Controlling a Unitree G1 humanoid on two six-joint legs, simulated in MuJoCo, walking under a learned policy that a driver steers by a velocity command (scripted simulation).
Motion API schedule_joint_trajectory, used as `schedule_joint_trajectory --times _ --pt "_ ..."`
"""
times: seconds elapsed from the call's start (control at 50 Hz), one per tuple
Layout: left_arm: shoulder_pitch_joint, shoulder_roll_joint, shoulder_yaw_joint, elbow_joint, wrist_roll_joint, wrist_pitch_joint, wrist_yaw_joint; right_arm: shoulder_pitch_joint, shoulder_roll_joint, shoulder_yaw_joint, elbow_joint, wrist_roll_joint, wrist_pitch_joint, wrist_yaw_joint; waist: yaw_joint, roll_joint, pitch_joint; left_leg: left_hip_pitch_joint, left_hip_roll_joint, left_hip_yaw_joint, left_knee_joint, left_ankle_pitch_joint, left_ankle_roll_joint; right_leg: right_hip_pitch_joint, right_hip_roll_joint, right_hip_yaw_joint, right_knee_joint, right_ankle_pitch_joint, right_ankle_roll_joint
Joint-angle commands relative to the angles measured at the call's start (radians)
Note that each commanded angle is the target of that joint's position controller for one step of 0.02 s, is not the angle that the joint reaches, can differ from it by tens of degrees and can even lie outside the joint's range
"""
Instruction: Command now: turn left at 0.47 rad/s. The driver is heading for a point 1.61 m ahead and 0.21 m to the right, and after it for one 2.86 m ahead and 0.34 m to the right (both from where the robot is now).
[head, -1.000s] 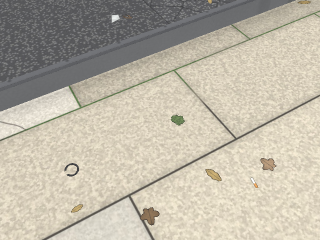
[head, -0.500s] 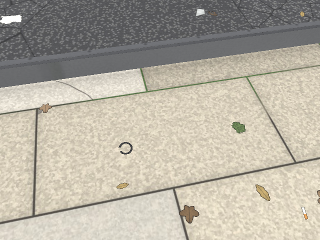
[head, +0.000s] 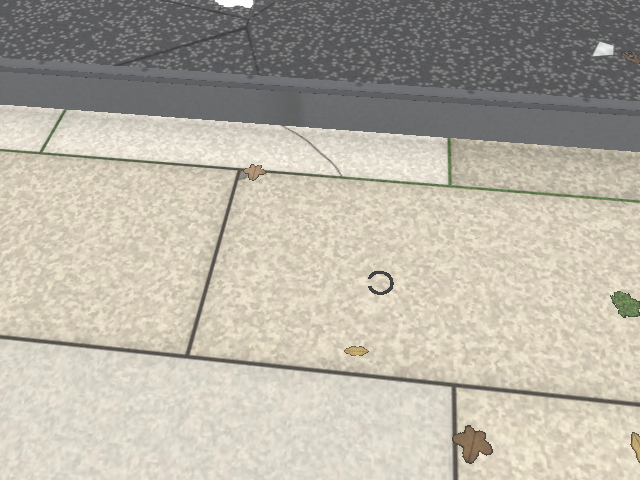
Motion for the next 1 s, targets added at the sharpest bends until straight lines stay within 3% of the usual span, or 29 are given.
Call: schedule_joint_trajectory --times 0.02,0.04,0.06,0.08,0.1,0.12,0.14,0.18,0.22,0.26,0.5,0.54,0.58,0.6,0.62,0.64,0.66,0.68,0.7,0.74,0.8,0.9,0.96,1.0 --pt "0.0 0.186 0.051 -0.035 -0.015 -0.001 -0.007 0.043 -0.062 -0.01 -0.06 -0.006 -0.029 -0.011 -0.028 -0.162 -0.127 0.11 -0.04 0.057 -0.268 0.139 0.041 0.065 -0.204 0.136 -0.006 0.44 -0.128" --pt "0.026 0.172 0.047 -0.023 -0.018 0.002 -0.01 0.065 -0.086 -0.011 -0.051 -0.023 -0.042 -0.022 -0.043 -0.089 -0.131 0.21 -0.017 -0.009 -0.413 0.268 0.054 -0.016 -0.179 0.102 0.07 0.331 -0.068" --pt "0.066 0.096 0.028 -0.043 -0.006 0.01 -0.017 0.085 -0.176 -0.024 -0.061 -0.038 -0.06 -0.034 -0.024 0.179 -0.153 0.345 0.24 -0.34 -0.499 0.407 0.098 -0.215 -0.083 0.017 0.308 -0.048 0.008" --pt "0.003 0.061 0.012 -0.088 -0.009 0.027 -0.003 0.102 -0.264 -0.044 -0.063 -0.018 -0.065 -0.036 -0.055 0.281 -0.129 0.227 0.416 -0.493 -0.452 0.711 0.265 -0.296 0.046 0.073 0.408 -0.361 0.032" --pt "-0.025 0.11 0.022 -0.074 -0.012 0.041 0.003 0.115 -0.2 -0.032 -0.05 -0.01 -0.067 -0.038 -0.072 0.157 -0.121 0.212 0.376 -0.425 -0.44 0.71 0.304 -0.28 0.014 0.154 0.493 -0.343 0.034" --pt "-0.018 0.107 0.025 -0.055 -0.023 0.045 -0.003 0.052 -0.138 -0.008 -0.05 -0.009 -0.067 -0.042 -0.035 0.131 -0.077 0.179 0.309 -0.338 -0.447 0.658 0.282 -0.277 0.01 0.173 0.51 -0.273 0.031" --pt "0.01 0.117 0.028 -0.033 -0.02 0.038 -0.012 0.012 -0.115 0.0 -0.048 -0.014 -0.062 -0.045 -0.012 0.131 -0.074 0.191 0.241 -0.291 -0.486 0.464 0.238 -0.279 0.003 0.17 0.484 -0.201 0.029" --pt "0.039 0.14 0.037 -0.002 0.012 0.03 -0.032 0.039 -0.098 0.008 -0.028 -0.012 -0.067 -0.054 -0.025 0.163 -0.08 0.251 0.183 -0.278 -0.549 0.203 0.216 -0.31 0.01 0.146 0.495 -0.101 0.034" --pt "0.028 0.128 0.036 0.01 0.012 0.025 -0.05 0.08 -0.098 0.011 -0.002 -0.012 -0.078 -0.05 -0.035 0.132 -0.056 0.284 0.188 -0.306 -0.603 0.049 0.213 -0.353 0.014 0.141 0.473 -0.052 0.037" --pt "0.005 0.119 0.036 0.015 0.01 0.016 -0.057 0.111 -0.113 0.006 0.021 -0.014 -0.094 -0.048 -0.041 0.113 -0.024 0.304 0.199 -0.319 -0.629 0.015 0.221 -0.393 0.013 0.142 0.436 -0.021 0.038" --pt "-0.125 0.076 0.02 -0.012 0.002 -0.038 -0.054 0.219 -0.131 -0.006 0.119 -0.018 -0.152 -0.048 -0.073 0.087 0.031 0.237 0.242 -0.301 -0.63 0.036 0.273 -0.328 0.008 0.124 0.145 0.006 0.004" --pt "-0.108 0.076 0.019 -0.016 -0.002 -0.046 -0.051 0.207 -0.14 -0.009 0.126 -0.017 -0.156 -0.046 -0.052 0.084 0.033 0.186 0.243 -0.288 -0.603 0.079 0.26 -0.228 0.019 0.114 0.095 0.012 -0.018" --pt "0.013 0.076 0.023 0.021 0.0 -0.057 -0.04 0.174 -0.142 -0.009 0.13 -0.012 -0.157 -0.045 0.024 0.051 0.008 0.076 0.208 -0.233 -0.497 0.2 0.222 0.011 0.058 0.084 -0.009 0.051 -0.037" --pt "0.141 0.108 0.038 0.066 0.003 -0.069 -0.027 0.175 -0.116 0.001 0.132 -0.017 -0.162 -0.044 0.076 -0.006 -0.053 0.004 0.151 -0.178 -0.336 0.328 0.196 0.204 0.064 0.112 -0.047 0.015 -0.051" --pt "0.293 0.202 0.06 0.087 0.022 -0.082 -0.01 0.155 -0.047 0.024 0.099 -0.008 -0.167 -0.039 0.145 -0.185 -0.157 -0.133 0.043 -0.057 0.008 0.282 0.141 0.385 -0.165 0.414 -0.189 -0.234 -0.11" --pt "0.355 0.297 0.078 0.109 0.01 -0.082 -0.015 0.172 -0.033 0.025 0.076 -0.014 -0.168 -0.041 0.122 -0.319 -0.166 -0.357 -0.093 -0.017 0.252 -0.074 0.117 0.434 -0.34 0.825 -0.346 -0.423 -0.191" --pt "0.267 0.212 0.057 0.101 -0.002 -0.076 -0.022 0.175 -0.096 0.009 0.098 -0.033 -0.159 -0.044 0.062 -0.139 -0.078 -0.395 -0.024 -0.109 0.374 -0.026 0.135 0.329 -0.323 0.795 -0.343 -0.48 -0.197" --pt "0.169 0.152 0.041 0.075 -0.009 -0.077 -0.028 0.171 -0.093 0.008 0.108 -0.031 -0.161 -0.031 0.016 -0.076 -0.022 -0.384 0.024 -0.11 0.38 0.073 0.141 0.241 -0.278 0.677 -0.335 -0.391 -0.182" --pt "0.118 0.112 0.029 0.066 -0.008 -0.082 -0.032 0.165 -0.08 0.011 0.115 -0.026 -0.16 -0.022 -0.007 -0.057 -0.013 -0.354 0.056 -0.094 0.353 0.139 0.133 0.193 -0.226 0.569 -0.348 -0.257 -0.16" --pt "0.109 0.077 0.015 0.077 -0.01 -0.098 -0.029 0.166 -0.061 0.017 0.134 -0.039 -0.145 -0.013 -0.021 -0.083 -0.025 -0.313 0.084 -0.058 0.332 0.212 0.103 0.165 -0.155 0.42 -0.364 -0.009 -0.138" --pt "0.182 0.082 0.014 0.126 -0.022 -0.115 -0.028 0.107 -0.044 0.023 0.122 -0.041 -0.13 -0.006 -0.022 -0.075 -0.026 -0.358 0.095 -0.019 0.329 0.271 0.069 0.185 -0.132 0.32 -0.36 0.293 -0.153" --pt "0.26 0.064 0.003 0.185 -0.024 -0.113 -0.025 -0.099 -0.014 0.039 0.057 -0.037 -0.126 -0.003 0.012 -0.067 0.013 -0.417 0.089 0.041 0.133 0.38 0.034 0.202 -0.09 0.22 -0.364 0.513 -0.156" --pt "0.293 0.069 0.0 0.215 -0.022 -0.114 -0.019 -0.203 0.008 0.055 0.029 -0.03 -0.131 -0.003 0.035 -0.075 0.028 -0.347 0.059 0.075 -0.053 0.446 0.047 0.213 -0.09 0.196 -0.367 0.577 -0.149" --pt "0.308 0.08 0.001 0.235 -0.018 -0.113 -0.013 -0.236 0.001 0.056 0.017 -0.027 -0.134 -0.008 0.036 -0.077 0.034 -0.305 0.041 0.081 -0.132 0.449 0.072 0.256 -0.116 0.197 -0.361 0.629 -0.15"
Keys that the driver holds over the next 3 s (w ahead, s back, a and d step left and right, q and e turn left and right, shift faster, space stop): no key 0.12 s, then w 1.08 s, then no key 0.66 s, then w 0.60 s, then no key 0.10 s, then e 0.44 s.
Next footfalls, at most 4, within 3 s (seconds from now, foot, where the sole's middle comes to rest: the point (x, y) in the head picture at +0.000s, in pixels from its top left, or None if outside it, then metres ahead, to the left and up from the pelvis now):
0.06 left None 0.02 0.11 -0.77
0.60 right None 0.22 -0.09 -0.77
1.12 left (298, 434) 0.55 0.09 -0.78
1.60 right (374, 348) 0.75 -0.08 -0.78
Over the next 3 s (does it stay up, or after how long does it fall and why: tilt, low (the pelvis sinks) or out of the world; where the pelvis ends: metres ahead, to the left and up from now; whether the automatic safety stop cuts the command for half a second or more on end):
stays up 0.93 0.05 0.00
